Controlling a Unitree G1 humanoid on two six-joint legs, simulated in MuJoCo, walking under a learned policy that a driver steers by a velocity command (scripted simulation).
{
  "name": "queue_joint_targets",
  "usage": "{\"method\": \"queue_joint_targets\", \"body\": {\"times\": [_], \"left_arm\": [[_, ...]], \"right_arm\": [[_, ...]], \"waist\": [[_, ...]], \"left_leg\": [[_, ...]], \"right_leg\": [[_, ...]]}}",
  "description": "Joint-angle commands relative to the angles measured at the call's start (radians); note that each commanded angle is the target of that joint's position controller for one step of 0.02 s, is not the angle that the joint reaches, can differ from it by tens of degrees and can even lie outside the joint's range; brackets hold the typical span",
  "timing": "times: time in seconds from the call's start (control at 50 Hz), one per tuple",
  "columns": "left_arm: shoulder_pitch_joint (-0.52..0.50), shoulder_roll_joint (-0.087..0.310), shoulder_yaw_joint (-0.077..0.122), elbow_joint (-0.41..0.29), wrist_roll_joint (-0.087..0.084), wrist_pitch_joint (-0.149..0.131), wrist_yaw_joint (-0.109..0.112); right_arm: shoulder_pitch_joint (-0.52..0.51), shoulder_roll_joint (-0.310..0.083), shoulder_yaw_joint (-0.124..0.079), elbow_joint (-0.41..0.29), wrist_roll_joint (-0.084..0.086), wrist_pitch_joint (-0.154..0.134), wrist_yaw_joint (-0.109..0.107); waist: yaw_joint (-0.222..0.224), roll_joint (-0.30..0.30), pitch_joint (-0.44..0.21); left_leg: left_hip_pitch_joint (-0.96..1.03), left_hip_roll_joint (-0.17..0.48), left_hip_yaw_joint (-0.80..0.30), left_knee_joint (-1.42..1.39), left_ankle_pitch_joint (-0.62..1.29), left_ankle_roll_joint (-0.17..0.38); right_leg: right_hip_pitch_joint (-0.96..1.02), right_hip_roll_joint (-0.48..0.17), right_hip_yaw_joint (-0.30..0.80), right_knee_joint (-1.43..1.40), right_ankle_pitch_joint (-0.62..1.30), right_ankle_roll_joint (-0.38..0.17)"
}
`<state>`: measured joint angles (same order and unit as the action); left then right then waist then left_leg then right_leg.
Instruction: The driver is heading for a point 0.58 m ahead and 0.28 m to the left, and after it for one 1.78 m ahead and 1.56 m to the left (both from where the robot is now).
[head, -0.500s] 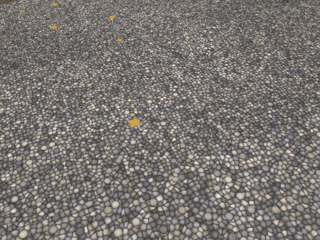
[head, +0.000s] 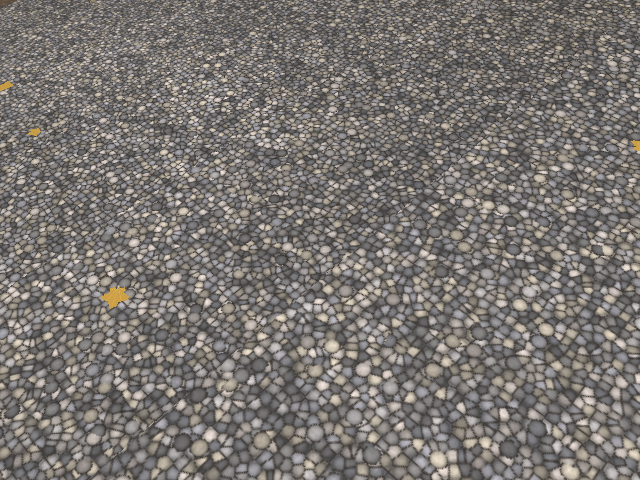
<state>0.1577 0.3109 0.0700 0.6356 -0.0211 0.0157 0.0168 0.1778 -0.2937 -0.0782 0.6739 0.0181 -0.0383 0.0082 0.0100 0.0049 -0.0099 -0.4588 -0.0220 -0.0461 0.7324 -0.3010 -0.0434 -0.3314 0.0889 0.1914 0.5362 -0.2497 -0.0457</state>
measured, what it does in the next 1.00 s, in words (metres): walks ahead, turning left: left foot, then right foot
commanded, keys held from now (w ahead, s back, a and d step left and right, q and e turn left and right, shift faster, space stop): w+q+shift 0.62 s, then q+shift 0.38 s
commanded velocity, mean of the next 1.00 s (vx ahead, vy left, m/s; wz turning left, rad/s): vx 0.68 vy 0.00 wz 0.70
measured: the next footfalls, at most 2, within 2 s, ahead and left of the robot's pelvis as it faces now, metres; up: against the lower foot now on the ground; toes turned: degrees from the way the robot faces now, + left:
left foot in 0.10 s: +0.06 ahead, +0.12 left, +0.00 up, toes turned -2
right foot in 0.48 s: +0.37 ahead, -0.05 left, +0.00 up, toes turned +21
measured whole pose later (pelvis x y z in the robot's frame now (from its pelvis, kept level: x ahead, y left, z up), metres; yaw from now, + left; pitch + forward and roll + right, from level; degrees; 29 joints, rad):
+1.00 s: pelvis +0.53 +0.19 -0.02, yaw +44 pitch +1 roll +0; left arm 0.19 0.28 -0.03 0.64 0.07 -0.10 0.00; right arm 0.30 -0.31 -0.02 0.76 -0.04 -0.13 0.09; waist -0.02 0.01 0.02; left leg -0.45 -0.16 -0.06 0.67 -0.23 0.12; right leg -0.52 -0.02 0.12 1.42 -0.57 0.15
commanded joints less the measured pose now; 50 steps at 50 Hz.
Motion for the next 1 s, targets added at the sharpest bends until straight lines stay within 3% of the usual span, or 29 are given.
{"method": "queue_joint_targets", "body": {"times": [0.02,0.06,0.08,0.1,0.12,0.14,0.18,0.24,0.4,0.46,0.48,0.5,0.52,0.56,0.58,0.62,0.66,0.72,0.74,0.76,0.8,0.84,0.86,0.88,0.9,0.92,0.94,0.96,1.0], "left_arm": [[0.024,0.155,0.026,-0.042,0.01,-0.04,-0.012],[-0.005,0.132,0.014,-0.043,0.01,-0.051,-0.017],[-0.001,0.151,0.022,-0.033,0.093,-0.033,-0.03],[-0.099,0.084,0.009,-0.064,0.103,-0.032,-0.026],[-0.182,0.028,-0.011,-0.143,0.088,-0.045,-0.027],[-0.176,0.027,-0.018,-0.173,0.09,-0.061,-0.036],[-0.145,0.097,0.0,-0.127,0.088,-0.078,-0.043],[-0.125,0.061,-0.011,-0.097,0.083,-0.062,-0.058],[-0.324,0.028,-0.038,-0.149,0.049,-0.069,-0.06],[-0.106,0.072,-0.019,-0.096,0.04,-0.089,-0.032],[0.087,0.139,0.008,-0.046,0.053,-0.096,-0.009],[0.294,0.243,0.043,-0.029,0.072,-0.094,0.018],[0.286,0.286,0.045,-0.023,0.085,-0.082,0.021],[0.143,0.107,0.006,-0.029,0.079,-0.074,0.02],[0.145,0.08,-0.003,-0.01,0.079,-0.077,0.015],[0.181,0.051,-0.014,0.035,0.066,-0.094,0.011],[0.222,0.032,-0.019,0.078,0.046,-0.114,0.003],[0.139,0.036,-0.022,0.09,0.034,-0.122,-0.003],[0.02,-0.048,-0.052,0.023,0.111,-0.17,-0.015],[-0.014,0.061,-0.022,0.012,0.119,-0.181,-0.013],[0.023,0.195,0.009,-0.001,0.142,-0.177,-0.008],[-0.034,0.29,0.027,-0.038,0.146,-0.181,-0.012],[-0.014,0.265,0.015,-0.018,0.153,-0.19,-0.029],[0.192,0.083,-0.034,0.051,0.144,-0.174,-0.063],[0.33,-0.018,-0.074,-0.004,0.109,-0.173,-0.083],[0.046,0.095,-0.056,-0.066,0.034,-0.173,-0.07],[-0.045,0.147,-0.05,-0.113,0.029,-0.163,-0.045],[0.008,0.131,-0.061,-0.111,0.071,-0.147,-0.016],[0.129,0.099,-0.083,-0.091,0.102,-0.102,0.023]], "right_arm": [[-0.035,-0.083,-0.015,-0.085,0.014,-0.041,0.01],[0.065,-0.071,-0.011,-0.047,0.017,-0.05,0.012],[0.185,-0.068,0.001,0.003,-0.076,-0.019,0.023],[0.339,-0.109,-0.009,0.046,-0.081,-0.017,0.023],[0.372,-0.211,-0.026,0.045,-0.066,-0.02,0.027],[0.287,-0.217,-0.03,0.015,-0.057,-0.01,0.033],[0.209,-0.188,-0.031,-0.005,-0.037,-0.013,0.029],[0.263,-0.134,-0.015,0.041,-0.024,-0.022,0.009],[0.373,-0.143,-0.034,0.113,-0.028,-0.002,-0.003],[0.257,-0.178,-0.043,0.097,-0.019,-0.009,-0.006],[0.22,-0.187,-0.047,0.09,-0.007,-0.021,0.0],[0.22,-0.124,-0.031,0.058,0.01,-0.039,0.003],[0.238,-0.04,-0.002,0.008,0.022,-0.038,0.002],[0.135,-0.096,-0.005,0.028,-0.028,-0.009,0.001],[0.119,-0.08,-0.002,0.029,-0.039,-0.003,0.016],[0.077,-0.062,0.004,0.008,-0.055,0.022,0.043],[0.01,-0.045,0.011,-0.037,-0.056,0.045,0.053],[-0.081,-0.024,0.029,-0.111,-0.056,0.044,0.067],[0.016,0.081,0.091,-0.049,-0.1,-0.013,0.127],[0.005,0.057,0.084,-0.043,-0.073,-0.029,0.151],[0.019,-0.072,0.046,-0.031,-0.057,-0.049,0.17],[0.266,-0.199,-0.006,0.035,-0.022,-0.069,0.15],[0.45,-0.27,-0.043,0.083,-0.035,-0.088,0.117],[0.5,-0.302,-0.035,0.123,-0.079,-0.091,0.08],[0.577,-0.324,-0.03,0.085,-0.07,-0.089,0.088],[0.472,-0.276,-0.03,0.088,-0.079,-0.11,0.081],[0.337,-0.216,-0.013,0.057,-0.059,-0.118,0.067],[0.223,-0.143,0.02,0.037,-0.058,-0.112,0.058],[0.026,-0.121,0.05,-0.017,-0.054,-0.108,0.088]], "waist": [[0.027,-0.223,-0.023],[-0.026,-0.187,0.006],[-0.08,-0.117,0.015],[-0.159,0.089,0.084],[-0.155,0.276,0.15],[-0.095,0.218,0.172],[-0.053,0.075,0.129],[-0.063,0.134,0.081],[-0.143,0.153,0.075],[0.0,0.13,-0.018],[0.1,0.051,-0.124],[0.196,-0.11,-0.296],[0.14,-0.317,-0.351],[0.085,-0.072,-0.08],[0.067,-0.049,-0.025],[0.046,-0.113,0.055],[0.026,-0.115,0.119],[-0.037,-0.122,0.135],[-0.076,-0.099,-0.069],[-0.077,-0.086,-0.002],[-0.098,-0.05,-0.007],[-0.215,-0.056,-0.034],[-0.299,0.018,-0.083],[-0.203,0.254,-0.322],[-0.142,0.188,-0.63],[-0.238,0.099,-0.208],[-0.196,0.023,-0.146],[-0.08,-0.046,-0.15],[0.093,0.012,-0.075]], "left_leg": [[0.057,0.042,0.051,-0.041,-0.03,0.055],[0.183,0.031,0.09,-0.125,-0.008,0.106],[0.328,-0.02,0.109,-0.195,-0.14,0.119],[0.392,0.087,-0.113,-0.297,-0.289,0.149],[0.442,0.299,-0.618,-0.543,-0.606,0.23],[0.419,0.362,-0.905,-0.664,-0.706,0.3],[0.381,0.294,-0.689,-0.596,-0.498,0.281],[0.316,0.154,-0.444,-0.593,-0.216,0.253],[0.388,0.131,-0.457,-0.509,0.033,0.281],[0.211,0.109,-0.421,-0.346,0.42,0.225],[0.08,0.045,-0.345,-0.113,0.484,0.19],[-0.106,-0.038,-0.221,0.219,0.251,0.156],[-0.294,-0.109,-0.126,0.443,-0.237,0.146],[-0.356,0.033,-0.069,0.55,-0.041,0.152],[-0.341,0.068,-0.057,0.533,-0.003,0.144],[-0.364,0.111,-0.04,0.521,0.02,0.134],[-0.415,0.12,-0.015,0.514,0.011,0.119],[-0.311,0.092,0.054,0.314,0.134,0.104],[-0.15,0.133,0.007,0.141,0.164,0.105],[-0.057,0.1,0.036,0.098,0.188,0.104],[0.162,-0.015,0.138,0.079,0.252,0.089],[0.492,-0.097,0.138,0.077,0.285,0.112],[0.777,-0.099,0.074,0.009,0.408,0.195],[1.008,0.101,-0.205,-0.034,1.07,0.423],[1.238,0.345,-0.641,-0.03,1.397,0.674],[0.925,0.328,-0.654,-0.116,1.265,0.571],[0.693,0.298,-0.548,-0.155,1.04,0.511],[0.465,0.243,-0.513,-0.21,0.954,0.475],[0.046,0.18,-0.482,-0.403,0.838,0.463]], "right_leg": [[0.009,-0.284,0.277,-0.244,-0.429,-0.171],[-0.063,-0.272,0.214,-0.219,-0.456,-0.153],[-0.179,-0.183,0.122,-0.129,-0.546,-0.114],[-0.317,-0.097,-0.014,0.183,-0.447,-0.067],[-0.599,-0.01,-0.189,0.475,-0.326,-0.002],[-0.703,-0.045,-0.101,0.525,-0.218,0.006],[-0.585,-0.113,-0.093,0.518,-0.03,0.047],[-0.389,-0.104,-0.149,0.411,0.025,0.09],[-0.266,-0.03,-0.19,0.054,0.027,0.106],[0.203,-0.003,-0.184,-0.071,0.047,0.061],[0.496,-0.066,-0.141,-0.062,0.032,0.028],[0.779,-0.318,0.12,-0.114,-0.367,-0.02],[0.795,-0.528,0.576,-0.281,-0.687,-0.072],[0.508,-0.471,0.393,-0.245,-0.453,-0.071],[0.434,-0.43,0.263,-0.274,-0.308,-0.068],[0.358,-0.37,0.098,-0.323,-0.173,-0.053],[0.349,-0.377,-0.029,-0.308,0.291,-0.058],[0.227,-0.325,-0.268,-0.291,0.7,-0.028],[0.236,-0.327,-0.281,-0.362,0.631,-0.091],[0.169,-0.295,-0.356,-0.36,0.694,-0.088],[0.045,-0.258,-0.445,-0.255,0.874,-0.045],[-0.124,-0.276,-0.443,0.035,1.141,0.067],[-0.311,-0.255,-0.402,0.371,0.976,0.158],[-0.342,-0.08,-0.384,0.916,-0.345,0.236],[-0.438,-0.042,-0.078,1.11,-0.474,0.27],[-0.712,-0.036,-0.003,1.16,-0.414,0.265],[-0.658,-0.082,-0.012,1.081,-0.412,0.236],[-0.522,-0.116,-0.03,0.958,-0.342,0.192],[-0.227,-0.157,-0.034,0.823,-0.329,0.177]]}}
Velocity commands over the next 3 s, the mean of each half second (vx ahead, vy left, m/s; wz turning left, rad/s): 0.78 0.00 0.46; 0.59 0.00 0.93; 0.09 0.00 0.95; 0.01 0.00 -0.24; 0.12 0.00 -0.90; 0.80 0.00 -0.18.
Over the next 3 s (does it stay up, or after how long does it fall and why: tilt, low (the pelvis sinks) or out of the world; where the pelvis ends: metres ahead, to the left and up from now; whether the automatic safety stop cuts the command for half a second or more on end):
stays up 1.01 0.46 -0.19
